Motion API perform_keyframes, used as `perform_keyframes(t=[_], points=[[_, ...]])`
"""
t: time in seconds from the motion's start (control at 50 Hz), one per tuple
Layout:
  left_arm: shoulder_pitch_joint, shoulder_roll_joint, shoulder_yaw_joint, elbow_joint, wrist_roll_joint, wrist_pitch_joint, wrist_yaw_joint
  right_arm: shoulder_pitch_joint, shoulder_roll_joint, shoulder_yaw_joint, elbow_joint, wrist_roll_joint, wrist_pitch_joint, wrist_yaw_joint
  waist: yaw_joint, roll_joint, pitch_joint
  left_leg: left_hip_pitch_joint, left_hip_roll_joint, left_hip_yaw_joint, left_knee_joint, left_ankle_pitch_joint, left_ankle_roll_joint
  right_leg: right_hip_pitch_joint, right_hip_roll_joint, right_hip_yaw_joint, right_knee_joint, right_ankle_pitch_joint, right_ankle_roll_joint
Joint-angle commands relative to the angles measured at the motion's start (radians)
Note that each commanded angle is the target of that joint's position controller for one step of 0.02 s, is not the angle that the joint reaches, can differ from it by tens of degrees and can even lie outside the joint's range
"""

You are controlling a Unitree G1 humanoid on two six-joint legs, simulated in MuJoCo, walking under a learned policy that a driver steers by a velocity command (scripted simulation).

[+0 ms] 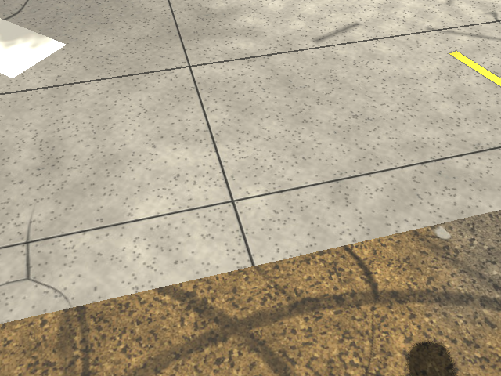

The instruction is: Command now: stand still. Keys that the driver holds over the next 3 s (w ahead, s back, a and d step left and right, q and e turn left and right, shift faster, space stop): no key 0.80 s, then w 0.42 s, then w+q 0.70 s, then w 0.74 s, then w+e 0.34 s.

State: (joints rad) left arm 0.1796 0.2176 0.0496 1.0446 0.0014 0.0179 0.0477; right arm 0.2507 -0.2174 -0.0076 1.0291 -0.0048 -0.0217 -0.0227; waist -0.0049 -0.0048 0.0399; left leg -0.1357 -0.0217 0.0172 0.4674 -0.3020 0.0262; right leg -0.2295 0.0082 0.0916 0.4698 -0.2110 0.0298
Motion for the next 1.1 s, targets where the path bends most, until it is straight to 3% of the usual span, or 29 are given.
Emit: perform_keyframes(t=[0.02, 0.34, 0.8, 0.82, 0.84, 0.86, 0.88, 0.9, 0.94, 0.98, 1.04, 1.1], points=[[0.005, 0.102, 0.014, -0.012, 0.000, -0.009, 0.004, 0.044, -0.102, -0.016, -0.018, 0.000, -0.007, -0.003, 0.000, 0.009, -0.003, -0.096, 0.057, -0.058, -0.119, 0.113, 0.013, 0.067, -0.022, 0.012, -0.046, 0.163, -0.032], [0.031, 0.091, -0.004, 0.055, -0.003, -0.008, 0.007, 0.102, -0.083, -0.007, 0.015, 0.001, -0.005, -0.002, 0.002, 0.009, 0.007, -0.089, 0.053, -0.059, -0.128, 0.137, 0.018, 0.052, -0.024, 0.001, -0.056, 0.151, -0.026], [0.074, 0.078, -0.016, 0.080, -0.005, -0.008, 0.011, 0.161, -0.063, -0.006, 0.029, 0.003, -0.003, -0.003, 0.001, 0.009, 0.017, -0.082, 0.050, -0.058, -0.129, 0.164, 0.022, 0.037, -0.026, -0.006, -0.056, 0.150, -0.022], [0.091, 0.064, -0.019, 0.088, -0.004, -0.007, 0.011, 0.178, -0.056, -0.005, 0.038, 0.002, -0.002, -0.004, 0.000, 0.017, -0.007, -0.074, 0.047, -0.058, -0.146, 0.057, 0.025, 0.047, -0.012, -0.024, -0.049, 0.076, -0.021], [0.088, 0.060, -0.020, 0.087, -0.007, -0.007, 0.013, 0.185, -0.073, -0.011, 0.040, 0.008, 0.001, -0.008, -0.007, 0.036, 0.008, -0.081, 0.051, -0.079, -0.173, -0.125, 0.041, 0.020, 0.016, -0.056, -0.010, -0.038, -0.023], [0.075, 0.064, -0.018, 0.078, -0.011, -0.010, 0.013, 0.186, -0.117, -0.026, 0.034, 0.017, 0.003, -0.013, -0.017, 0.085, 0.035, -0.090, 0.089, -0.145, -0.213, -0.320, 0.079, -0.044, 0.052, -0.101, 0.071, -0.176, -0.026], [0.039, 0.070, -0.016, 0.057, -0.011, -0.021, 0.009, 0.207, -0.152, -0.037, 0.029, 0.024, 0.003, -0.017, -0.036, 0.135, 0.075, -0.084, 0.177, -0.266, -0.277, -0.480, 0.133, -0.148, 0.054, -0.122, 0.164, -0.233, -0.032], [0.000, 0.068, -0.019, 0.029, -0.013, -0.038, 0.002, 0.212, -0.187, -0.052, 0.022, 0.027, -0.004, -0.020, -0.049, 0.176, 0.121, -0.100, 0.288, -0.400, -0.337, -0.541, 0.193, -0.219, 0.010, -0.115, 0.269, -0.220, -0.044], [-0.045, 0.074, -0.014, -0.001, -0.024, -0.071, -0.017, 0.214, -0.175, -0.058, 0.011, 0.013, -0.025, -0.020, -0.052, 0.149, 0.180, -0.037, 0.385, -0.506, -0.377, -0.434, 0.253, -0.396, -0.066, -0.066, 0.443, -0.273, -0.067], [-0.040, 0.076, -0.010, -0.012, -0.034, -0.099, -0.034, 0.198, -0.149, -0.057, -0.006, 0.024, -0.040, -0.013, -0.034, 0.094, 0.162, 0.064, 0.362, -0.435, -0.351, -0.289, 0.222, -0.460, -0.107, -0.054, 0.401, -0.266, -0.087], [-0.036, 0.061, -0.006, -0.014, -0.038, -0.122, -0.050, 0.177, -0.171, -0.063, -0.024, 0.036, -0.035, -0.006, -0.017, 0.106, 0.095, -0.004, 0.256, -0.243, -0.301, -0.142, 0.166, -0.221, -0.056, -0.143, 0.168, -0.167, -0.078], [0.188, 0.081, 0.019, 0.069, -0.037, -0.110, -0.050, 0.151, -0.173, -0.059, -0.042, 0.039, -0.031, 0.001, 0.087, 0.080, 0.024, -0.225, 0.176, -0.149, -0.135, -0.054, 0.133, 0.186, 0.040, -0.213, 0.037, -0.004, -0.061]])
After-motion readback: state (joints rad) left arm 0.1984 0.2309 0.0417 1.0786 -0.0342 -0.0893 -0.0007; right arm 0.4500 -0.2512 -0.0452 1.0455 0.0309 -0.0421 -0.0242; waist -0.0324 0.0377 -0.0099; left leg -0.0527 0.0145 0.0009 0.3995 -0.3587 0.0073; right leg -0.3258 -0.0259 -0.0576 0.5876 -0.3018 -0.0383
